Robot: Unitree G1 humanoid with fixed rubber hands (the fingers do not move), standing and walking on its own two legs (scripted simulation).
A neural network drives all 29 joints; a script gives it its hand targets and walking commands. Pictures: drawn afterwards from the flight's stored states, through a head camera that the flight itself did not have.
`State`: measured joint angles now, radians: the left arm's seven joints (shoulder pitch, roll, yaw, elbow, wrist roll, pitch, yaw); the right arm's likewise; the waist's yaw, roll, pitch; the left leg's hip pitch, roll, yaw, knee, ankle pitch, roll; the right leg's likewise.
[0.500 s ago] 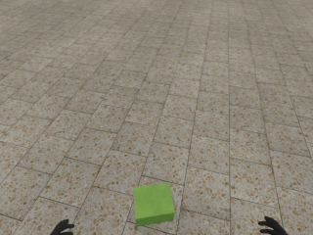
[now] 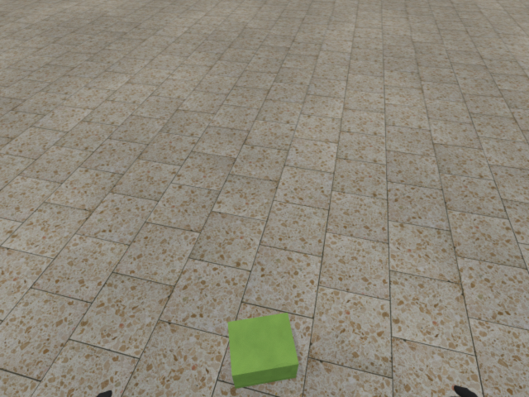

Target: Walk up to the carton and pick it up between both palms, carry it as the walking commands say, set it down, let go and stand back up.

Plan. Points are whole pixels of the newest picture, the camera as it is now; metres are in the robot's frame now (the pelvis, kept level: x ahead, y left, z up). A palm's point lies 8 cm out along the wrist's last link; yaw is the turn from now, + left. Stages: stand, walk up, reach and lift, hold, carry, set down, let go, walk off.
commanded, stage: stand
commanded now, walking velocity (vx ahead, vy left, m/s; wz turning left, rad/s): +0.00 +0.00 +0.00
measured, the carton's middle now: (261, 350) +0.45 +0.04 -0.70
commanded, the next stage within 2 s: none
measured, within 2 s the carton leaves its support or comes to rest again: neither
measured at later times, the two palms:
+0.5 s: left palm out of the picture +0.08 +0.30 -0.10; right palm out of the picture +0.08 -0.31 -0.10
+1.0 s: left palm out of the picture +0.07 +0.31 -0.10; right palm out of the picture +0.08 -0.31 -0.10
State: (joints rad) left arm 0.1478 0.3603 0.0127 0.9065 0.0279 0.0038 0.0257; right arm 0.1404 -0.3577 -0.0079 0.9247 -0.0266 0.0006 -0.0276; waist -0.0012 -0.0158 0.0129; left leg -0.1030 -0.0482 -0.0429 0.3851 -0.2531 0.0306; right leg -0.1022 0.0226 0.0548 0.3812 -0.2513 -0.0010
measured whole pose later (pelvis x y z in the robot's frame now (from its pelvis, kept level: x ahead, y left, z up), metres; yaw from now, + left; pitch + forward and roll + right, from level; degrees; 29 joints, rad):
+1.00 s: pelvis -0.02 +0.00 +0.00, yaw +0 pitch -2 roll +0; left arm 0.12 0.39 0.00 1.04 0.02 -0.01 0.02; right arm 0.10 -0.39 0.01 1.05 -0.01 -0.01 -0.02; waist 0.00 -0.01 0.03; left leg -0.08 -0.04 -0.05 0.32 -0.19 0.03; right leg -0.08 0.02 0.05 0.31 -0.19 0.00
